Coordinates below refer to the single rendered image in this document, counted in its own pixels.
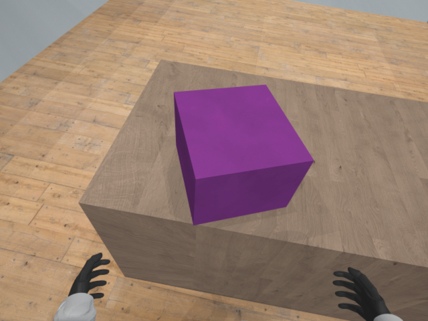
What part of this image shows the left robot forearm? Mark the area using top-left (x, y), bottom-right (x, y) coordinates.
top-left (54, 293), bottom-right (96, 321)

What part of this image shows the robot left hand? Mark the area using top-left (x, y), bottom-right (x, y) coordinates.
top-left (68, 253), bottom-right (110, 299)

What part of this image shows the carton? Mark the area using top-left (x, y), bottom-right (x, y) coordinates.
top-left (174, 85), bottom-right (314, 225)

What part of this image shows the robot right hand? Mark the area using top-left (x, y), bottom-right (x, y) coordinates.
top-left (333, 267), bottom-right (391, 321)

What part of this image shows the pedestal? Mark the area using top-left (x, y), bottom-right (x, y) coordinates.
top-left (78, 60), bottom-right (428, 321)

